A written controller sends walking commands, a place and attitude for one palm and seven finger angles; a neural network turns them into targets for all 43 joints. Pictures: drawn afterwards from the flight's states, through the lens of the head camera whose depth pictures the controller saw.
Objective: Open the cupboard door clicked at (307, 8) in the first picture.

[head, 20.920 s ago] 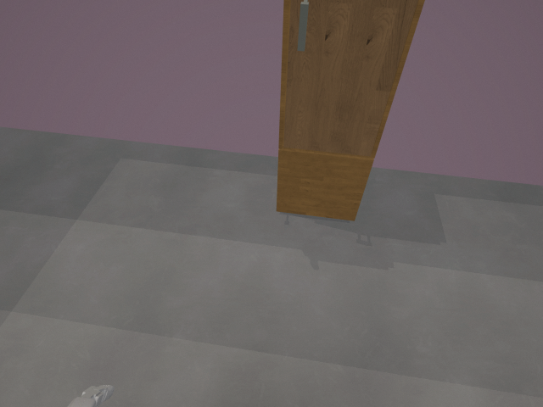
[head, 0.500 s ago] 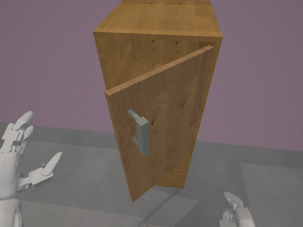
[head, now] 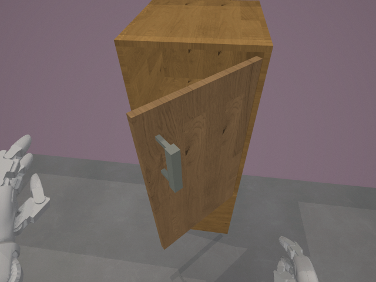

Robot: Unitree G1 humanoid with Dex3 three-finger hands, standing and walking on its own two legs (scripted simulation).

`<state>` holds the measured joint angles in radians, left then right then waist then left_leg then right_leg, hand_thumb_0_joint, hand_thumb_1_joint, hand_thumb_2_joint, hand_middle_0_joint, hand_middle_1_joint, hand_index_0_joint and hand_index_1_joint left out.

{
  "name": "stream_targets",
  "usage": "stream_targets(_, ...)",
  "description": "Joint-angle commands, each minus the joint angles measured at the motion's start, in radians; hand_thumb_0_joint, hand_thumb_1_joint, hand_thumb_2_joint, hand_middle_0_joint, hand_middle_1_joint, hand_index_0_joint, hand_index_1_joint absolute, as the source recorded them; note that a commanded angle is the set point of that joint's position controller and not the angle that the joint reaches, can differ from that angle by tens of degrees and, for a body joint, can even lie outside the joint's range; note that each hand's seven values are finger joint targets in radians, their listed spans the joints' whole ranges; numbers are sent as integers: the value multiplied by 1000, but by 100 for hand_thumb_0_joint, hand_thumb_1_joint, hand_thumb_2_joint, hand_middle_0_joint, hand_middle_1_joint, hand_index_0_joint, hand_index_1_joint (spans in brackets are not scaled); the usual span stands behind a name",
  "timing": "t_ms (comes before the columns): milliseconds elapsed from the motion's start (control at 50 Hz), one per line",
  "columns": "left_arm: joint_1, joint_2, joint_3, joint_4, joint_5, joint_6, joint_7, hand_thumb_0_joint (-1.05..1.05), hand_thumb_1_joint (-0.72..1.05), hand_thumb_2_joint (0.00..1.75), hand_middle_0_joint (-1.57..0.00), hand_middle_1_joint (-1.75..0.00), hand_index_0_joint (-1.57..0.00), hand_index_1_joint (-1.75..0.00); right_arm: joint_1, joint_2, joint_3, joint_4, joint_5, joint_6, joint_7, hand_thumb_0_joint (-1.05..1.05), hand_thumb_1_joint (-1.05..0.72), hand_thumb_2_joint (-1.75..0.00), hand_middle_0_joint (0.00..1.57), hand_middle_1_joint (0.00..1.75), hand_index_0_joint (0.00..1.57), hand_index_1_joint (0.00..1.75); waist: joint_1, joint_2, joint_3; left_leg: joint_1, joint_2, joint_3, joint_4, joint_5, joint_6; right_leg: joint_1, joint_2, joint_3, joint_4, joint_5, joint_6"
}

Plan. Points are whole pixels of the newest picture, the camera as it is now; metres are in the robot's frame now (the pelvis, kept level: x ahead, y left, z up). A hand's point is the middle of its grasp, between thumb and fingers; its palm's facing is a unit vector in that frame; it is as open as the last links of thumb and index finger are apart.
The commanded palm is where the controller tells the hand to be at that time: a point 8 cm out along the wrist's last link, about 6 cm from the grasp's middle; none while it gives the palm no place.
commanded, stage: step back with the hand held close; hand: left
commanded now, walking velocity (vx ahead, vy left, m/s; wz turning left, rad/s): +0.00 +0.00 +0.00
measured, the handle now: (168, 163) +0.32 +0.09 +0.12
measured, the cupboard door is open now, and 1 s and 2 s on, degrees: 46 46 46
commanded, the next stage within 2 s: stop stepping back and stand still in 1.20 s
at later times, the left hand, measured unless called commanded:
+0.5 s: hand (44, 210) +0.18 +0.26 +0.14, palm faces +0.30 -0.81 -0.51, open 7.4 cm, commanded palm +0.11 +0.31 +0.17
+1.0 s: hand out of the picture +0.07 +0.28 +0.16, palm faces +0.43 -0.80 -0.43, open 7.4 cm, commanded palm -0.01 +0.33 +0.17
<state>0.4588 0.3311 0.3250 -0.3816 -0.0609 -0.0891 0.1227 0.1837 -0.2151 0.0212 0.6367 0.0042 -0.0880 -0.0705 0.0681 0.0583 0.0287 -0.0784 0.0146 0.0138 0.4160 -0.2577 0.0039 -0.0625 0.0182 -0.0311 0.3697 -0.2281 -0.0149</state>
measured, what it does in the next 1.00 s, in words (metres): shifts its weight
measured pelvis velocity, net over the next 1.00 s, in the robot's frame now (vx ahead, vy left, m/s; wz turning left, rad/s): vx -0.14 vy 0.03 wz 0.00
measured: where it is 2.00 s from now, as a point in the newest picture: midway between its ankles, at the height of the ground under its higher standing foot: outside the picture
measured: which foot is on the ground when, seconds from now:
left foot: down 0.00-1.00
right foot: down 0.00-0.96, up 0.98-1.00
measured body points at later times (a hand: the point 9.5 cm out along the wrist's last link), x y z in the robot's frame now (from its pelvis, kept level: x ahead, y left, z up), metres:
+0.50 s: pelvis -0.04 +0.02 +0.00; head -0.01 +0.02 +0.44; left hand +0.16 +0.30 +0.17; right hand +0.13 -0.24 -0.08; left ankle -0.01 +0.11 -0.74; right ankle -0.01 -0.11 -0.74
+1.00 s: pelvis -0.14 +0.03 -0.03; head -0.12 +0.05 +0.42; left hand +0.04 +0.32 +0.18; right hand +0.01 -0.21 -0.11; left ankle -0.02 +0.11 -0.74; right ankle -0.04 -0.11 -0.73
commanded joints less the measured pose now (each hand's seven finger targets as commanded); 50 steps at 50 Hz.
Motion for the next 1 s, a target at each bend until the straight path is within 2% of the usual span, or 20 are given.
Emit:
stream_targets(0, -102, 173, 110, -199, 0, -64, 17, 0, 90, 90, -20, -30, -20, -30, -137, -102, -42, -156, -5, -57, -9, 0, -90, -90, 20, 30, 20, 30, -1, 22, -56, 1, 9, -1, -61, 221, 10, -28, -15, 18, -65, 153, -3)
stream_targets(100, -159, 198, 116, -259, 2, -77, 20, 0, 90, 90, -20, -30, -20, -30, -145, -106, -44, -158, -5, -69, -9, 0, -90, -90, 20, 30, 20, 30, -1, 13, -94, 17, 4, -2, -59, 215, 15, -15, -18, 23, -69, 149, -2)
stream_targets(120, -201, 319, 248, -261, -1, -112, 23, 0, 90, 90, -20, -30, -20, -30, -120, -132, -43, -190, 10, -49, -9, 0, -90, -90, 20, 30, 20, 30, -39, -17, -4, -47, 18, -13, -28, 143, 36, -135, -57, 131, -125, 193, -1)
stream_targets(140, -96, 236, 182, -185, 1, -114, 9, 0, 90, 90, -20, -30, -20, -30, -120, -118, -45, -171, 3, -31, -8, 0, -90, -90, 20, 30, 20, 30, -45, -68, -22, -40, 17, -25, -6, 139, 39, -135, -79, 136, -124, 217, -1)
stream_targets(200, -31, 202, 144, -185, 9, -112, 0, 0, 90, 90, -20, -30, -20, -30, -119, -129, -58, -189, 4, -1, -4, 0, -90, -90, 20, 30, 20, 30, -50, -67, -63, -35, 26, -14, 9, 206, 29, -129, -92, 130, -90, 327, 3)
stream_targets(300, 55, 222, 166, -237, 11, -115, 13, 0, 90, 90, -20, -30, -20, -30, -106, -135, -73, -223, 10, 32, -6, 0, -90, -90, 20, 30, 20, 30, -51, -41, -191, -40, 55, -12, 12, 361, 23, -62, -87, 97, 2, 454, 14)
stream_targets(360, 74, 279, 223, -300, 12, -120, 25, 0, 90, 90, -20, -30, -20, -30, -116, -134, -80, -242, 12, 49, -11, 0, -90, -90, 20, 30, 20, 30, -46, -33, -230, -73, 63, -24, 16, 424, 21, -29, -84, 84, 51, 497, 16)
stream_targets(400, 106, 279, 236, -321, 11, -124, 30, 0, 90, 90, -20, -30, -20, -30, -111, -125, -82, -259, 15, 55, -12, 0, -90, -90, 20, 30, 20, 30, -47, -41, -236, -95, 70, -22, 19, 415, 20, -34, -80, 90, 76, 490, 17)
stream_targets(500, 137, 269, 242, -352, 15, -137, 40, 0, 90, 90, -20, -30, -20, -30, -104, -131, -82, -271, 12, 50, -13, 0, -90, -90, 20, 30, 20, 30, -47, 49, -196, -226, 97, -56, -25, 280, 35, -34, -55, 84, 135, 340, 24)
stream_targets(640, 79, 224, 230, -317, 42, -164, 43, 0, 90, 90, -20, -30, -20, -30, -73, -152, -83, -270, 12, 7, -13, 0, -90, -90, 20, 30, 20, 30, -60, 76, -76, -605, 156, -125, -139, -306, 95, 55, -17, 78, 282, 117, 36)
stream_targets(700, 22, 221, 229, -308, 58, -176, 44, 0, 90, 90, -20, -30, -20, -30, -57, -153, -85, -262, 9, -14, -16, 0, -90, -90, 20, 30, 20, 30, -64, 37, -56, -684, 152, -130, -106, -419, 106, 57, -27, 101, 292, 52, 35)
stream_targets(760, -31, 237, 226, -326, 60, -186, 46, 0, 90, 90, -20, -30, -20, -30, -40, -150, -89, -249, 1, -28, -15, 0, -90, -90, 20, 30, 20, 30, -74, -84, -41, -555, 71, -90, 51, -410, 76, -152, -95, 221, 103, -149, -2)
stream_targets(800, -55, 240, 207, -350, 54, -190, 54, 0, 90, 90, -20, -30, -20, -30, -33, -135, -81, -228, -1, -34, -10, 0, -90, -90, 20, 30, 20, 30, -81, -146, -32, -360, 13, -54, 223, -316, 37, -395, -173, 293, -41, -319, -48)
stream_targets(840, -69, 249, 198, -367, 48, -192, 65, 0, 90, 90, -20, -30, -20, -30, -28, -121, -68, -197, -5, -32, -5, 0, -90, -90, 20, 30, 20, 30, -89, -183, -59, -190, -15, -36, 355, -221, 16, -548, -234, 283, -93, -364, -76)
stream_targets(860, -63, 266, 215, -376, 46, -195, 70, 0, 90, 90, -20, -30, -20, -30, -29, -122, -67, -191, -7, -32, -6, 0, -90, -90, 20, 30, 20, 30, -90, -160, -77, -153, -12, -41, 323, -197, 14, -554, -223, 245, -70, -325, -70)
stream_targets(900, -15, 271, 233, -383, 39, -198, 74, 0, 90, 90, -20, -30, -20, -30, -31, -132, -64, -206, -7, -26, -12, 0, -90, -90, 20, 30, 20, 30, -91, -55, -87, -221, 45, -125, 147, -257, 42, -500, -145, 162, 74, -300, -26)
stream_targets(920, 1, 269, 248, -401, 35, -204, 75, 0, 90, 90, -20, -30, -20, -30, -41, -144, -67, -221, -6, -29, -16, 0, -90, -90, 20, 30, 20, 30, -87, 87, -82, -368, 123, -236, -17, -370, 77, -398, -73, 112, 238, -278, 4)
stream_targets(940, 4, 263, 271, -415, 39, -206, 77, 0, 90, 90, -20, -30, -20, -30, -62, -154, -71, -232, -11, -40, -19, 0, -90, -90, 20, 30, 20, 30, -76, 286, -84, -600, 279, -423, -263, -556, 140, -199, 38, 29, 574, -211, 43)
stream_targets(960, -21, 307, 302, -420, 49, -207, 83, 0, 90, 90, -20, -30, -20, -30, -58, -123, -77, -228, -15, -54, -22, 0, -90, -90, 20, 30, 20, 30, -78, 319, -90, -667, 357, -515, -357, -521, 186, -165, 58, 63, 875, -240, 45)
stream_targets(980, -43, 319, 318, -436, 41, -215, 85, 0, 90, 90, -20, -30, -20, -30, -44, -92, -79, -205, -22, -69, -14, 0, -90, -90, 20, 30, 20, 30, -79, 180, -113, -585, 351, -471, -318, -387, 186, -233, 45, 108, 956, -260, 35)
